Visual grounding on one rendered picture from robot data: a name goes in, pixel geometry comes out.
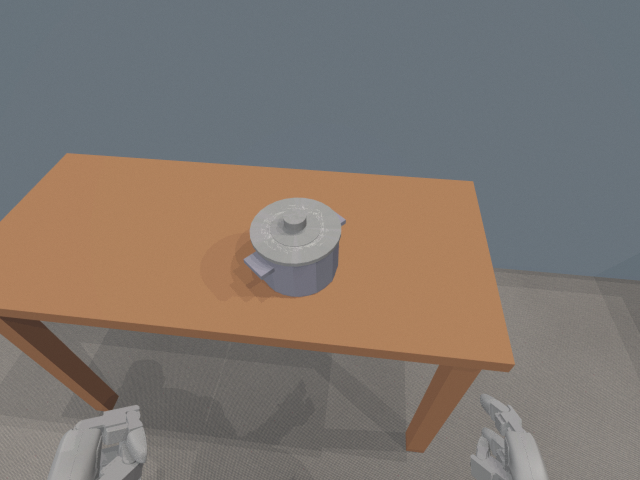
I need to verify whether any knob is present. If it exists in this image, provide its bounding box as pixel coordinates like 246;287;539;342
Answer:
283;208;307;232

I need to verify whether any pot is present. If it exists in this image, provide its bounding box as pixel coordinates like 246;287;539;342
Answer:
243;211;346;297

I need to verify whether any lid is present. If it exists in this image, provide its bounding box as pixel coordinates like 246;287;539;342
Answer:
250;198;341;267

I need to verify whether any left robot hand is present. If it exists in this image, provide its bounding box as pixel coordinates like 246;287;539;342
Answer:
47;405;147;480

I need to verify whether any right robot hand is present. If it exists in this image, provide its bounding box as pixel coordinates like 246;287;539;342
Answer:
470;394;549;480

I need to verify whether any table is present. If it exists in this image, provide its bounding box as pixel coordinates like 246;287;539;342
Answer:
0;153;515;453

